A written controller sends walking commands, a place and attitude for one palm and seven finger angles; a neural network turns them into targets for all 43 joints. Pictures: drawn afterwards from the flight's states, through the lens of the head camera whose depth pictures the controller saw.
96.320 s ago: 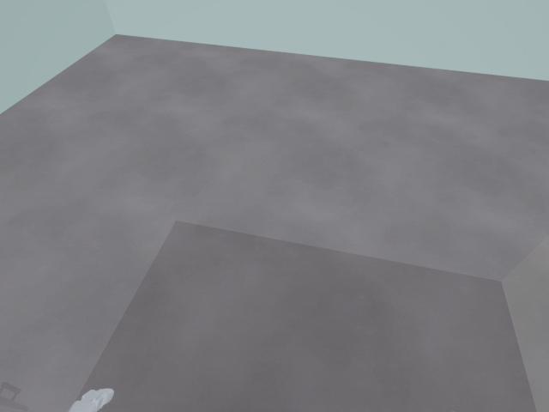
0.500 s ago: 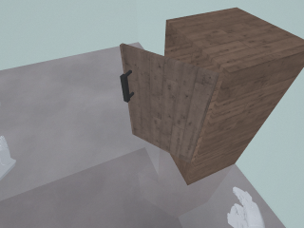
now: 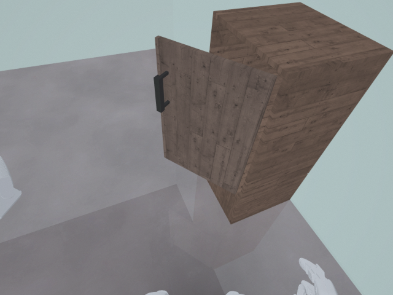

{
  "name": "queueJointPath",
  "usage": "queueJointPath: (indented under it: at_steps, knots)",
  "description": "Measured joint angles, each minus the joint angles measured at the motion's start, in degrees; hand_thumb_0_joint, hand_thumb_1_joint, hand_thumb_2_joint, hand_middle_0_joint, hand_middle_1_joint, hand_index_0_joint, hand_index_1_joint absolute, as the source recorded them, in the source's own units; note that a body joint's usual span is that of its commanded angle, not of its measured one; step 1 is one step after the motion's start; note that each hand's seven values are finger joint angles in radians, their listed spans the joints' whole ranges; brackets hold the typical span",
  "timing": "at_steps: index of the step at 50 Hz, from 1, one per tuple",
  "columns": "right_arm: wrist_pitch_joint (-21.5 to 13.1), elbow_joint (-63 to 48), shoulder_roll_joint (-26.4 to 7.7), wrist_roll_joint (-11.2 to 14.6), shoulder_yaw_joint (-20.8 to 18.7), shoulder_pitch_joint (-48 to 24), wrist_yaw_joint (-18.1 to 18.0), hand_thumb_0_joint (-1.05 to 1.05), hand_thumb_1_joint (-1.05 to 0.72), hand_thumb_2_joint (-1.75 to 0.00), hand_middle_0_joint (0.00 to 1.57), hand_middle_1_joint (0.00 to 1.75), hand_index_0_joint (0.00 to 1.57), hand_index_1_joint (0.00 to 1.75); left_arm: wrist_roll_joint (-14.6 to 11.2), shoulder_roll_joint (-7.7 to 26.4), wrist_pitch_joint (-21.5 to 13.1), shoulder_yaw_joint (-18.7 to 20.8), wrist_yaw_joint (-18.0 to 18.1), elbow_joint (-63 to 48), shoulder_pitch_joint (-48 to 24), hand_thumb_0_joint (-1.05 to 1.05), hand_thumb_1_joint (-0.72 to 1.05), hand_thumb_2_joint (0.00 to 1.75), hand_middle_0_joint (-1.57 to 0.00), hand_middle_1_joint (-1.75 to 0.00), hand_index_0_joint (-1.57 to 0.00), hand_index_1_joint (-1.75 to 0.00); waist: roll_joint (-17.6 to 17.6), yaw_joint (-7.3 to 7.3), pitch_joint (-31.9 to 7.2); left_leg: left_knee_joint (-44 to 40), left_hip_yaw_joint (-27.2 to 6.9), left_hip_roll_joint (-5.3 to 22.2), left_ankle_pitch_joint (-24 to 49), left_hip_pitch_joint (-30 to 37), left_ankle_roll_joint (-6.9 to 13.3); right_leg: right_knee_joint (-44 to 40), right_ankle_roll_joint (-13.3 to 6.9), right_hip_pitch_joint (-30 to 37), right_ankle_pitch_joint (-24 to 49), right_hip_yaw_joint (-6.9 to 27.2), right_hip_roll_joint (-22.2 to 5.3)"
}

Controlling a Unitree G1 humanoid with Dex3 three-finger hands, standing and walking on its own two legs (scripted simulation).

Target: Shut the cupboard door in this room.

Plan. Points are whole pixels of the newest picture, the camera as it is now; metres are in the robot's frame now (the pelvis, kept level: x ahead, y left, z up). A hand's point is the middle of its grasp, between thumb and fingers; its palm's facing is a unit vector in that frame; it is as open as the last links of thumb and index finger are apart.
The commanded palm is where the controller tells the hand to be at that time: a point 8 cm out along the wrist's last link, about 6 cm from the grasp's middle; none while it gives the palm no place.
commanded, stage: step back with the hand held close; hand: left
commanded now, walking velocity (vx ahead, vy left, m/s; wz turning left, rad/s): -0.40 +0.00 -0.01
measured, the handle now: (163, 91) +0.75 +0.14 -0.03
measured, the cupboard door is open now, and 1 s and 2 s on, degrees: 36 36 36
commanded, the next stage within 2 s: stop stepping back and stand still in 0.46 s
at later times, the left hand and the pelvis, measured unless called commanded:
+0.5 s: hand (35, 269) +0.12 +0.19 +0.20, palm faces +0.23 -0.80 -0.56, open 7.5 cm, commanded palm +0.06 +0.25 +0.20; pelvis -0.10 -0.04 +0.01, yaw -4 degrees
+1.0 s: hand out of the picture -0.05 +0.24 +0.22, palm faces +0.48 -0.79 -0.38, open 7.5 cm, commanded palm -0.09 +0.27 +0.20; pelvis -0.25 -0.02 +0.02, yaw -4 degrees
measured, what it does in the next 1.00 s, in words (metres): walks backwards: right foot, then left foot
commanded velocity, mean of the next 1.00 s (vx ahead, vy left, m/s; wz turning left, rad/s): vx -0.09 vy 0.00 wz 0.00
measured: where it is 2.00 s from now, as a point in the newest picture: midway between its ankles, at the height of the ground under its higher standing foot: outside the picture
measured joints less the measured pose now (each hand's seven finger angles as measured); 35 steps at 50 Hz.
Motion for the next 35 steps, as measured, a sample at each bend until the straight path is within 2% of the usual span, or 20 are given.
queueJointPath:
  at_steps: [3, 5, 6, 9, 12, 14, 17, 18, 19, 20, 22, 25, 27, 28, 29, 30, 32, 33, 35]
  knots:
    - [0.08, -0.24, -0.01, 0.31, 0.00, 0.12, -0.35, 0.02, -0.90, -0.90, 0.20, 0.30, 0.20, 0.30, 0.05, 1.25, -0.13, 0.43, 0.10, -0.16, 1.90, 0.02, 0.89, 0.90, -0.21, -0.30, -0.21, -0.30, 0.30, -0.99, 0.47, -2.20, -0.10, 0.36, 4.34, -0.48, 1.19, 0.14, 0.66, -0.77, -2.57, 0.73, 0.92]
    - [-0.50, -0.35, 0.16, 0.27, -0.32, 1.05, -0.76, 0.02, -0.90, -0.90, 0.20, 0.30, 0.20, 0.30, 0.37, 2.31, 0.09, 0.80, -0.25, -0.19, 2.61, 0.02, 0.89, 0.90, -0.21, -0.30, -0.21, -0.30, 1.44, -2.02, 0.45, -2.91, -1.33, 0.90, 8.73, -1.11, 1.59, 4.96, 1.09, 0.37, -2.64, 1.84, 2.76]
    - [-0.80, 0.14, 0.47, 0.12, -0.49, 1.45, -0.89, 0.02, -0.90, -0.90, 0.20, 0.30, 0.20, 0.30, 0.40, 2.74, 0.22, 1.09, -0.51, -0.34, 2.92, 0.02, 0.89, 0.90, -0.22, -0.30, -0.21, -0.30, 1.72, -1.95, -0.03, -2.98, -1.99, 0.95, 9.14, -1.52, 1.49, 7.07, 1.12, 1.52, -5.38, 2.43, 3.68]
    - [-1.75, 1.73, 1.49, -0.50, -0.48, 2.04, -0.82, 0.02, -0.90, -0.90, 0.20, 0.30, 0.20, 0.30, 0.42, 3.00, -0.54, 2.94, -0.90, -0.91, 4.76, 0.02, 0.89, 0.90, -0.22, -0.30, -0.21, -0.30, 2.08, -0.48, -2.96, -4.13, -2.56, 1.86, 8.89, -3.03, 1.06, 11.38, 1.05, 6.67, -10.72, 3.75, 6.12]
    - [-3.53, 3.02, 2.36, -1.43, 0.09, 0.63, -0.60, 0.02, -0.90, -0.90, 0.20, 0.30, 0.20, 0.30, -0.79, 1.84, -1.23, 4.27, -0.47, -1.32, 5.56, 0.02, 0.89, 0.90, -0.22, -0.30, -0.21, -0.30, 1.35, 1.55, -5.33, -6.69, -1.63, 2.66, 10.97, -5.18, 0.32, 6.34, 0.69, 13.72, -13.95, 3.84, 5.94]
    - [-4.89, 3.92, 2.85, -1.75, 0.53, -2.27, -0.14, 0.02, -0.90, -0.90, 0.20, 0.30, 0.20, 0.30, -1.62, 0.66, -1.35, 3.69, -0.21, -1.19, 4.03, 0.02, 0.89, 0.90, -0.21, -0.30, -0.21, -0.30, 0.41, 3.07, -4.96, -9.25, -0.26, 3.18, 13.31, -6.38, -0.10, 0.93, 0.72, 16.85, -15.87, 4.08, 5.22]
    - [-6.04, 4.04, 3.01, -1.99, 0.86, -8.57, 0.83, 0.02, -0.90, -0.90, 0.20, 0.30, 0.20, 0.30, -1.68, -0.74, -0.89, 1.14, -0.49, -0.76, -0.24, 0.02, 0.89, 0.90, -0.21, -0.30, -0.20, -0.30, 0.28, 4.54, -1.11, -13.06, 1.53, 4.59, 17.79, -7.26, -0.77, -5.82, 1.06, 18.06, -17.25, 4.12, 4.96]
    - [-6.00, 3.63, 3.02, -1.80, 0.89, -10.55, 1.13, 0.02, -0.90, -0.90, 0.20, 0.30, 0.20, 0.30, -1.57, -0.83, -0.58, 0.08, -0.83, -0.87, -1.56, 0.02, 0.89, 0.90, -0.21, -0.30, -0.20, -0.30, 0.60, 4.62, 0.46, -14.00, 1.88, 5.18, 19.22, -7.30, -1.03, -6.93, 0.70, 17.98, -17.66, 3.90, 5.18]
    - [-5.71, 3.15, 2.95, -1.52, 0.85, -12.16, 1.36, 0.01, -0.90, -0.90, 0.20, 0.30, 0.20, 0.30, -1.40, -0.95, -0.26, -1.15, -1.34, -1.11, -2.65, 0.02, 0.89, 0.90, -0.21, -0.30, -0.20, -0.30, 1.57, 4.32, 1.92, -14.75, 1.65, 5.97, 20.52, -7.20, -1.31, -7.10, -0.72, 17.72, -17.22, 3.64, 6.03]
    - [-5.19, 2.61, 2.94, -1.24, 0.81, -13.17, 1.49, 0.01, -0.90, -0.90, 0.20, 0.30, 0.20, 0.30, -1.23, -0.77, 0.09, -2.26, -1.96, -1.68, -3.12, 0.02, 0.89, 0.90, -0.21, -0.30, -0.20, -0.30, 2.65, 3.74, 2.97, -15.44, 1.10, 6.73, 21.68, -6.91, -1.60, -7.04, -2.07, 17.63, -16.08, 3.25, 7.01]
    - [-3.58, 1.37, 3.41, -0.18, 1.16, -13.16, 1.35, 0.01, -0.90, -0.90, 0.20, 0.30, 0.20, 0.30, -1.39, 1.04, 0.16, -3.07, -3.40, -3.81, -1.66, 0.02, 0.89, 0.90, -0.21, -0.30, -0.21, -0.30, 3.34, 2.19, 3.27, -14.69, 0.50, 7.47, 22.09, -6.36, -1.88, -6.89, -2.65, 17.99, -14.66, 2.69, 8.09]
    - [-0.94, -0.06, 4.54, 1.28, 2.45, -9.56, 0.62, 0.01, -0.90, -0.90, 0.20, 0.30, 0.20, 0.30, -1.45, 6.16, -1.73, 0.71, -4.91, -6.11, 5.26, 0.02, 0.88, 0.90, -0.22, -0.30, -0.21, -0.30, -0.46, 0.67, -0.91, -5.38, -0.53, 3.90, 7.12, -5.04, -2.66, -6.58, -2.21, 17.50, -13.95, 3.47, 6.64]
    - [0.43, -0.80, 4.06, 1.05, 2.96, -7.01, -0.27, 0.01, -0.90, -0.90, 0.20, 0.30, 0.20, 0.30, -1.50, 8.76, -1.42, 4.01, -4.87, -5.87, 9.46, 0.02, 0.88, 0.90, -0.22, -0.30, -0.22, -0.30, -2.57, 0.84, -4.22, -2.71, -0.34, 1.64, 2.59, -2.82, -3.22, -6.67, -2.41, 16.56, -12.60, 4.20, 5.70]
    - [0.97, -1.08, 3.21, 0.78, 2.97, -6.13, -0.76, 0.01, -0.90, -0.90, 0.20, 0.30, 0.20, 0.30, -1.57, 9.03, -0.84, 4.71, -4.60, -5.08, 10.29, 0.01, 0.88, 0.90, -0.22, -0.30, -0.22, -0.30, -2.57, 0.93, -5.29, -3.47, -0.20, 1.01, 3.55, -1.13, -3.51, -6.68, -2.41, 16.15, -11.61, 4.03, 5.62]
    - [1.42, -1.27, 1.96, 0.49, 2.78, -5.52, -1.18, 0.01, -0.90, -0.90, 0.20, 0.30, 0.20, 0.30, -1.73, 8.58, -0.13, 4.65, -4.25, -3.95, 10.19, 0.01, 0.88, 0.90, -0.22, -0.30, -0.22, -0.30, -1.69, 0.90, -5.95, -5.38, -0.20, 0.76, 7.08, 0.82, -3.73, -6.63, -2.10, 15.80, -10.54, 3.34, 5.89]
    - [1.66, -1.37, 0.47, 0.41, 2.36, -5.14, -1.45, 0.01, -0.90, -0.90, 0.20, 0.30, 0.20, 0.30, -2.02, 7.67, 0.75, 4.05, -3.84, -2.78, 9.34, 0.01, 0.88, 0.90, -0.22, -0.30, -0.22, -0.30, -0.13, 0.77, -6.24, -8.14, -0.41, 1.01, 12.22, 2.74, -3.12, -6.33, -1.28, 15.34, -9.61, 2.21, 6.42]
    - [1.98, -0.74, -1.34, 0.81, 0.98, -5.02, -1.52, 0.01, -0.90, -0.90, 0.20, 0.30, 0.20, 0.30, -2.61, 5.85, 2.57, 2.20, -2.88, 0.07, 6.43, 0.01, 0.88, 0.90, -0.22, -0.30, -0.21, -0.30, 0.96, 0.61, -5.79, -11.83, -0.91, 0.47, 11.00, 4.31, 0.04, -4.84, 0.93, 14.13, -9.07, 1.13, 6.04]
    - [2.05, -0.52, -1.76, 1.15, 0.43, -4.88, -1.34, 0.01, -0.90, -0.90, 0.20, 0.30, 0.20, 0.30, -2.94, 4.98, 3.45, 1.28, -2.45, 1.38, 5.40, 0.01, 0.89, 0.90, -0.22, -0.30, -0.21, -0.30, 0.60, 0.97, -5.40, -12.99, -0.50, -0.05, 10.42, 4.79, 0.95, -4.30, 1.91, 13.73, -9.87, 1.53, 5.44]
    - [1.92, -0.63, -2.03, 1.10, -0.10, -4.35, -1.17, 0.01, -0.90, -0.90, 0.20, 0.30, 0.20, 0.30, -3.11, 3.19, 5.21, -0.23, -1.91, 3.37, 4.87, 0.01, 0.89, 0.90, -0.21, -0.30, -0.21, -0.30, -0.43, 1.36, -4.84, -14.20, 0.69, -0.93, 11.38, 4.81, 1.77, -3.91, 2.00, 13.01, -13.09, 2.77, 4.36]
